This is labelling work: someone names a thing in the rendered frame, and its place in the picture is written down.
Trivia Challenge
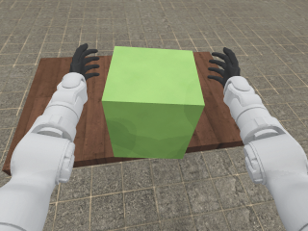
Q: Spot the table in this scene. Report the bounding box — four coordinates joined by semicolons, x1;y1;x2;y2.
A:
2;51;244;176

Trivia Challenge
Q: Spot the robot left hand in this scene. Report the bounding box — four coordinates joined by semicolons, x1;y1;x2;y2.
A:
68;43;100;81

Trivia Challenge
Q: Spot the left robot upper arm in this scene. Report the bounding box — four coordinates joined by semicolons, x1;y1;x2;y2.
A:
0;133;75;231

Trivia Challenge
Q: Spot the robot left forearm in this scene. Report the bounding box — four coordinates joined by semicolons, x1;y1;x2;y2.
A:
10;72;88;177

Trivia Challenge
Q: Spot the carton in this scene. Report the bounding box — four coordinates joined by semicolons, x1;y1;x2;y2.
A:
101;46;205;159

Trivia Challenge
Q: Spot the robot right forearm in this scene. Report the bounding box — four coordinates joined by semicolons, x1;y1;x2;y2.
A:
223;76;308;174

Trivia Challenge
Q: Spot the right robot upper arm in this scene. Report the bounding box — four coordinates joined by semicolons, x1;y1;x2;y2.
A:
244;134;308;231

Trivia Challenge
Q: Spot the robot right hand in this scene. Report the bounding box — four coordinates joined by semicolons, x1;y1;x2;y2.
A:
207;47;241;88

